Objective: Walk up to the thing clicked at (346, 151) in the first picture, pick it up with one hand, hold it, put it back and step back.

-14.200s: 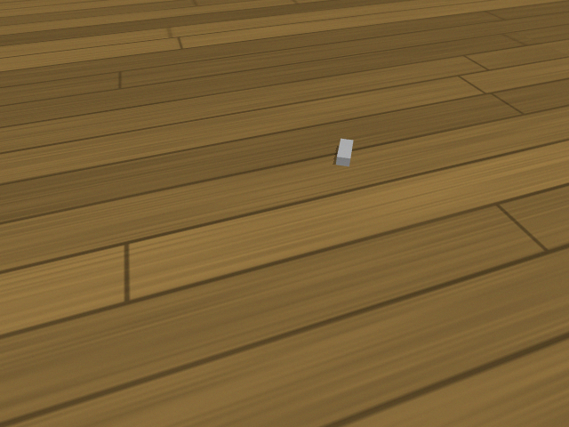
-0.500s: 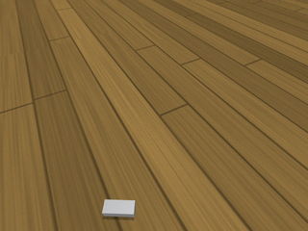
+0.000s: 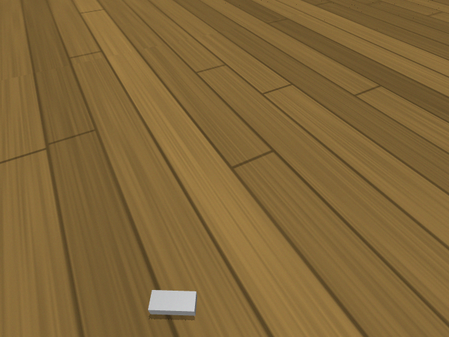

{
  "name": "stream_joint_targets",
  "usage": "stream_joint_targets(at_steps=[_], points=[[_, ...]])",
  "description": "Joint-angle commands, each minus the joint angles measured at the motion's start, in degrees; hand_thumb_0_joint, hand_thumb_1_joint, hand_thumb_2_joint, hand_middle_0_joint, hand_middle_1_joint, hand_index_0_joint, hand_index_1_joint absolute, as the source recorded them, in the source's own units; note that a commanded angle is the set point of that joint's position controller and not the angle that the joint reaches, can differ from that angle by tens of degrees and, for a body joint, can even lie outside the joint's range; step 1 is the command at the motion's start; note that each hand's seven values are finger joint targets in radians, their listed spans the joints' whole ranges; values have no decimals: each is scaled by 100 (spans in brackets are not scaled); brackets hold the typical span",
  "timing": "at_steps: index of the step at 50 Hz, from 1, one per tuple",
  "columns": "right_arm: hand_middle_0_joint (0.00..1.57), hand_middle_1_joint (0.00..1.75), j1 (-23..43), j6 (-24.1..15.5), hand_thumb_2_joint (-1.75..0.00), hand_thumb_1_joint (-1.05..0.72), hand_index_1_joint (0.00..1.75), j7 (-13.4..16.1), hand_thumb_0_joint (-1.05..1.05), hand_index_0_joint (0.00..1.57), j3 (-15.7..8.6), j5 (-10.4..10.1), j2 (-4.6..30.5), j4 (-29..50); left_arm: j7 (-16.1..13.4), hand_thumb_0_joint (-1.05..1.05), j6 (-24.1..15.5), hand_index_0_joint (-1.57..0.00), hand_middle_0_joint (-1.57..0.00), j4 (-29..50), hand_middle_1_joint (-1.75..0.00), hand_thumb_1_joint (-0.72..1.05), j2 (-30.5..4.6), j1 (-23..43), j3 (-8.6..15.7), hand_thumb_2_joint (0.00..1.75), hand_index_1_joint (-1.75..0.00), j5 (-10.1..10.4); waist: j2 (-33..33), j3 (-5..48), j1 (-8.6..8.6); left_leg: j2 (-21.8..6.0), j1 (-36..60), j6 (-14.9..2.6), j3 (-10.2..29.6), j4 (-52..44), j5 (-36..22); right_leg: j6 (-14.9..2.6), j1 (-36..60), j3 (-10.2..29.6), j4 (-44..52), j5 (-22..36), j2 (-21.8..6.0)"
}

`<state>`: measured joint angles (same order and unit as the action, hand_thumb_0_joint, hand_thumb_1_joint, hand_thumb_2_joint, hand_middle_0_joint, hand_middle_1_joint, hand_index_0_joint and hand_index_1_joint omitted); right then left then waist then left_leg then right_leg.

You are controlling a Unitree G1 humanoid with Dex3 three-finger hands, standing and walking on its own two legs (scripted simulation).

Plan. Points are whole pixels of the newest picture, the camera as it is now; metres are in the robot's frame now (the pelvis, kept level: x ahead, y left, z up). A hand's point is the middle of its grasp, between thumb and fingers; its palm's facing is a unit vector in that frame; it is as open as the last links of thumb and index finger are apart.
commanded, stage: stand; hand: left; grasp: from above
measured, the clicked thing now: (173, 302) +0.43 +0.24 -0.75
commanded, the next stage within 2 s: rise first in 0.40 s
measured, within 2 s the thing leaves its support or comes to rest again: neither
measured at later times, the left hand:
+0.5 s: hand out of the picture +0.07 +0.26 -0.16, palm faces -0.02 -0.94 -0.35, open 7.4 cm
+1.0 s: hand out of the picture +0.15 +0.26 -0.21, palm faces -0.10 -0.92 -0.39, open 13.2 cm
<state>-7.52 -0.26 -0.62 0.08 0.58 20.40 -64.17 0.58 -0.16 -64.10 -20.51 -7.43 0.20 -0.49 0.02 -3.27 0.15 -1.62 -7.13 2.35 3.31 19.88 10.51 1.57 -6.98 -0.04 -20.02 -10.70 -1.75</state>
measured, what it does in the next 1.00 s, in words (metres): lowers itself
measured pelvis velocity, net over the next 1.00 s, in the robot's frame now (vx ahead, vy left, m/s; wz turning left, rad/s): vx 0.00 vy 0.02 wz -0.03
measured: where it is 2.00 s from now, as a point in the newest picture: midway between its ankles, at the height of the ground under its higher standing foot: outside the picture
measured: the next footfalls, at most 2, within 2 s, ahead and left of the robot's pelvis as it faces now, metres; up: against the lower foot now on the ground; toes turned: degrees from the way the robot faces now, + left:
none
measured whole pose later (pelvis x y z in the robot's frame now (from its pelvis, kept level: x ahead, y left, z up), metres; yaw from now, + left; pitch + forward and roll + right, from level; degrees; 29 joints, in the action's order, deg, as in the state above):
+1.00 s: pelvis +0.00 +0.02 -0.05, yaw -2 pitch +12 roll -1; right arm -13.7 -4.6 -0.1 -2.6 -0.9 14.1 -37.7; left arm 0.2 9.2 -47.1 -17.5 -3.2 8.6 -10.2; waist -0.1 4.0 -1.5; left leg -1.4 -38.9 1.4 2.3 51.6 24.7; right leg 2.7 -38.4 2.0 -49.5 -23.1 -1.2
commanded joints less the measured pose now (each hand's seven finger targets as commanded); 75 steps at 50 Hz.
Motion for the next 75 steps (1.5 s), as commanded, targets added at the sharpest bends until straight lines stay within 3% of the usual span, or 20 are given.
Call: stream_joint_targets(at_steps=[1,24,25,26,27,28,29,31,32,34,37,39,43,46,49,54,58,65,71,75], points=[[20,30,188,-116,-90,-90,30,87,0,20,-213,0,1234,330,-68,0,-129,-20,-20,329,-30,90,-1235,183,239,90,-30,6,-102,322,15,-484,-177,-284,274,-365,-509,-253,110,388,346,422,-547],[20,30,265,-106,-90,-90,30,99,0,20,-227,-15,1252,369,-96,0,-133,-20,-20,318,-30,90,-1237,143,238,90,-30,-8,-37,409,21,-517,3,-307,262,-256,-837,-222,142,331,300,744,-549],[20,30,262,-106,-91,-92,30,99,0,20,-224,-8,1204,389,-102,0,-135,-14,-12,321,-38,82,-1269,189,246,93,-38,-17,39,454,3,-536,42,-306,262,-237,-918,-240,168,329,273,801,-568],[20,30,296,-406,-92,-100,30,216,0,20,26,-382,205,1981,-166,0,-673,-19,-20,2332,-46,74,-247,2199,243,92,-46,291,-137,218,-671,232,-542,-239,-595,169,6,-114,-1150,-68,-72,381,97],[20,30,13,-401,-91,-95,30,284,0,20,-6,-383,371,1590,-202,0,-641,-18,-20,2037,-54,66,-557,2779,354,92,-54,284,-84,370,-519,281,-568,-255,-561,232,198,-101,-971,-125,-115,128,88],[20,30,-162,-350,-92,-96,30,317,0,20,-86,-360,538,1508,-236,0,-420,-14,-17,1010,-62,58,-928,1964,640,96,-62,177,290,201,-456,307,-805,-277,-563,360,403,-123,-1084,-188,-158,-194,154],[20,30,-217,-291,-91,-94,30,324,0,20,-179,-371,574,1657,-159,0,-304,-12,-13,573,-70,50,-1024,1366,763,97,-70,115,281,250,-245,247,-928,-258,-559,492,257,-157,-1092,-245,-317,-194,177],[20,30,-362,-342,-89,-88,30,397,0,20,-362,-293,595,1846,-92,0,-347,-12,-11,865,-84,34,-1546,1821,1045,93,-83,-106,253,992,-150,237,-1040,-268,-516,816,-50,-145,-1038,-197,-668,178,150],[20,30,-381,-386,-90,-89,30,370,0,20,-408,-246,555,2010,-16,0,-319,-9,-7,791,-92,26,-1442,1556,1075,93,-90,-199,161,1182,-160,272,-1184,-252,-512,1007,-174,-135,-1044,-190,-880,354,141],[20,30,-524,-397,-90,-92,30,299,0,20,-515,-133,502,2167,100,0,-140,-7,-3,413,-102,10,-1361,812,1235,95,-99,-547,-35,1577,35,319,-1527,-225,-503,1416,-424,-177,-1121,-164,-1297,538,121],[20,30,-482,-405,-90,-91,30,259,0,20,-548,-150,383,2601,72,0,153,-6,-3,1112,-108,-14,-1145,482,1263,97,-105,-701,-515,1968,221,361,-1413,-152,-544,1438,-594,-213,-1054,-128,-1375,562,150],[20,30,-350,-405,-90,-89,30,229,0,20,-519,-180,365,2830,15,0,502,-6,-4,1171,-109,-29,-845,627,1035,97,-107,-803,-182,1507,98,291,-1738,-153,-476,1507,-342,-200,-1406,-203,-1394,258,193],[20,30,-293,-480,-90,-88,30,165,0,20,-546,-192,333,3190,-71,0,898,-6,-6,1690,-107,-53,-748,714,987,99,-106,-857,-77,1348,-10,197,-2242,-149,-421,1897,173,-203,-2100,-263,-1796,-365,264],[20,30,-407,-634,-90,-89,30,118,0,20,-581,-168,308,3314,-114,0,866,-6,-6,2073,-107,-56,-737,830,1022,99,-107,-980,-1,1437,-83,146,-2702,-165,-347,2365,431,-200,-2620,-289,-2292,-604,283],[20,30,-485,-757,-90,-89,30,100,0,20,-613,-133,235,3483,-160,0,701,-6,-6,2791,-107,-57,-864,498,1266,100,-108,-1119,-198,2025,-13,143,-2892,-179,-345,2850,266,-216,-2857,-219,-2817,-448,252],[20,30,-486,-853,-90,-90,30,154,0,20,-630,-85,182,3645,-235,0,720,-5,-6,3622,-107,-59,-754,-134,1195,103,-109,-1351,-495,2288,-76,73,-3082,-141,-312,3259,26,-237,-3294,-181,-3344,-312,227],[20,30,-460,-879,-91,-92,30,170,0,20,-629,-74,189,3800,-239,0,929,-5,-7,4361,-106,-60,-697,-560,1156,102,-108,-1347,-574,2534,-112,12,-3213,-145,-213,3514,-89,-235,-3548,-187,-3617,-260,216],[20,30,-370,-986,-91,-95,30,205,0,20,-539,-67,111,4017,-254,0,1199,-8,-8,4768,-106,-60,-569,-936,1048,98,-106,-1465,-385,2563,-212,54,-3805,-200,-192,4040,74,-240,-3973,-220,-3992,-311,214],[20,30,-294,-1067,-91,-93,30,175,0,20,-542,-64,109,4150,-257,0,1240,-8,-7,5064,-107,-56,-696,-1226,1134,95,-106,-1607,-528,2691,-82,78,-4156,-188,-159,4362,225,-254,-4411,-234,-4403,-501,222],[20,30,-217,-1105,-91,-94,30,137,0,20,-544,-78,145,4188,-267,0,1194,-9,-8,5218,-107,-57,-766,-1083,1134,94,-106,-1713,-504,2730,-189,82,-4450,-192,-79,4608,377,-257,-4760,-254,-4683,-631,235]])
